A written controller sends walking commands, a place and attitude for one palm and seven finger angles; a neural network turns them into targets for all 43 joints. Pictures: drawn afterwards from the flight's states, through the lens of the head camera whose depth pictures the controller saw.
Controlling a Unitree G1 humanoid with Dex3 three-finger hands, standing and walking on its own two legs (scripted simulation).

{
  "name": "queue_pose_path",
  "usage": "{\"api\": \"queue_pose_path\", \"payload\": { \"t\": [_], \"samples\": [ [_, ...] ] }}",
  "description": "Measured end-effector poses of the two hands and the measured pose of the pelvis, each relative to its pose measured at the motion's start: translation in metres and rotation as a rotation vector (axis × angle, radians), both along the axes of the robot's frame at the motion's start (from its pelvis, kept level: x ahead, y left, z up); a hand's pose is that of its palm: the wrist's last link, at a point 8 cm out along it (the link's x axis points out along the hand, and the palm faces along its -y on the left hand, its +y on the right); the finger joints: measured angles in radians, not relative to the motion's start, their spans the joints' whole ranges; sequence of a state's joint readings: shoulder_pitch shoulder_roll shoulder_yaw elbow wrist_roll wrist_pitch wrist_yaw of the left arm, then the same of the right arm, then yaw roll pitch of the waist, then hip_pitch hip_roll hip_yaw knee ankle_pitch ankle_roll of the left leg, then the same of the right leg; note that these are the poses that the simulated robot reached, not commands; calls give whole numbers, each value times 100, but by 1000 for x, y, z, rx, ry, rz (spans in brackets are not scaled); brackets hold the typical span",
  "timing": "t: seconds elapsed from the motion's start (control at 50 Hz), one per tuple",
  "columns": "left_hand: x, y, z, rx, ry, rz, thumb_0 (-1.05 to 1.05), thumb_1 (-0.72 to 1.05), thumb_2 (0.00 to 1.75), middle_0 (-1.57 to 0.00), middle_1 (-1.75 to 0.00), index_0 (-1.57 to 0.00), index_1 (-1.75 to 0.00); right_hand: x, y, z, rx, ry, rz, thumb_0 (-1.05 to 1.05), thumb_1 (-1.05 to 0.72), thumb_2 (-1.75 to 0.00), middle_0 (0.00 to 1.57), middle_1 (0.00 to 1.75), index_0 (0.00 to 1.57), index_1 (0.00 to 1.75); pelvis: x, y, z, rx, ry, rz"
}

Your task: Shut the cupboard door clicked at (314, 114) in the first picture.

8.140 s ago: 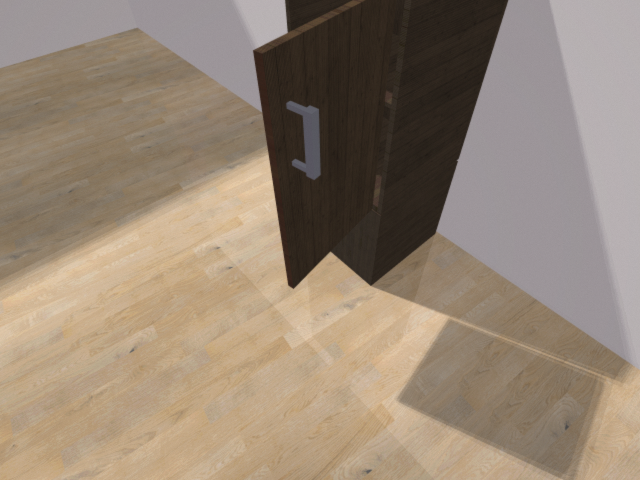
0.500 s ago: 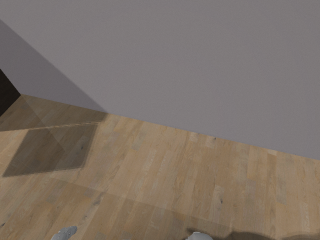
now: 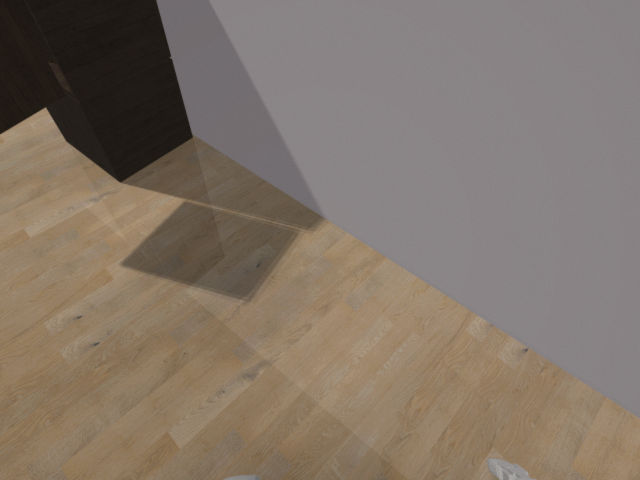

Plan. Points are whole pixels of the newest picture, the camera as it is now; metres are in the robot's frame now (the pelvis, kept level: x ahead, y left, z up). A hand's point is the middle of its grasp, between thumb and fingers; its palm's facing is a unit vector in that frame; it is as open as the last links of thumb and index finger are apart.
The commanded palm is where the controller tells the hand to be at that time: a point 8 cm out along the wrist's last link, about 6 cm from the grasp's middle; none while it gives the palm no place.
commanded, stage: walk to a spot facing it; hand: left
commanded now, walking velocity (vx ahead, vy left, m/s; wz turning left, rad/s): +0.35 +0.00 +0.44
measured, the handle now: out of the picture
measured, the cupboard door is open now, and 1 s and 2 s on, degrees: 100 100 100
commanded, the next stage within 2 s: turn to face it in 1.74 s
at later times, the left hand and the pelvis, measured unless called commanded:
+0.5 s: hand (225, 357) +0.30 +0.17 -0.15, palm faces +0.11 -0.97 -0.21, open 7.4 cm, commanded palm none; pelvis +0.18 -0.02 -0.01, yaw +10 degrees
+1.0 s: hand (207, 402) +0.24 +0.19 -0.18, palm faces +0.41 -0.90 -0.13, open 7.4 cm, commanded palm none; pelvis +0.37 +0.07 -0.01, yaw +20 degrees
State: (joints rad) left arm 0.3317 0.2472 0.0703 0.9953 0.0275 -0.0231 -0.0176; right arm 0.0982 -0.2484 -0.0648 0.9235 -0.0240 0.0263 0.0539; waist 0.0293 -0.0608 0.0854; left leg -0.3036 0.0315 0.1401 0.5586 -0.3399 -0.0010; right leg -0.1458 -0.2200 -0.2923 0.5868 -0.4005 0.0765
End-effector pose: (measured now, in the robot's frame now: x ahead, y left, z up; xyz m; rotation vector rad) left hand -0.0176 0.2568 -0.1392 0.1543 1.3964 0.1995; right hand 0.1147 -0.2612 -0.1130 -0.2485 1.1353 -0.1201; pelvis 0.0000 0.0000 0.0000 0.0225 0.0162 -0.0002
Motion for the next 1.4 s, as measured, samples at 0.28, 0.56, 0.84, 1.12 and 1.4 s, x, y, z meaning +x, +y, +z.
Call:
{"api": "queue_pose_path", "payload": {
  "t": [0.28, 0.56, 0.84, 1.12, 1.4],
  "samples": [
    [146, 17, 20, -6, -190, 20, 1, 91, 90, -19, -29, -19, -30, 21, 39, -3, 32, 129, 20, 0, -91, -89, 20, 30, 20, 30, 83, 12, 14, -14, -10, 96],
    [294, -46, 21, 6, -331, 50, 0, 91, 90, -20, -29, -20, -30, 92, -4, -35, 57, 355, 6, 1, -91, -89, 20, 30, 20, 30, 205, -27, 1, -8, -32, 217],
    [218, -43, 7, -47, 24, 347, -1, 93, 90, -19, -29, -20, -30, 375, 82, -4, 64, 21, 315, 0, -91, -90, 19, 30, 19, 30, 314, 9, 10, -32, -26, 336],
    [338, 37, -2, -87, -31, 373, 1, 91, 90, -19, -29, -19, -30, 438, 151, -2, 8, 24, 285, -1, -94, -89, 20, 30, 20, 30, 408, 89, 10, -21, -47, 358],
    [591, 109, 26, 18, -274, 168, 0, 92, 90, -19, -29, -19, -30, 387, 129, -9, 16, 420, 94, 0, -92, -89, 20, 30, 20, 30, 531, 103, 12, 2, -18, 338]
  ]
}}
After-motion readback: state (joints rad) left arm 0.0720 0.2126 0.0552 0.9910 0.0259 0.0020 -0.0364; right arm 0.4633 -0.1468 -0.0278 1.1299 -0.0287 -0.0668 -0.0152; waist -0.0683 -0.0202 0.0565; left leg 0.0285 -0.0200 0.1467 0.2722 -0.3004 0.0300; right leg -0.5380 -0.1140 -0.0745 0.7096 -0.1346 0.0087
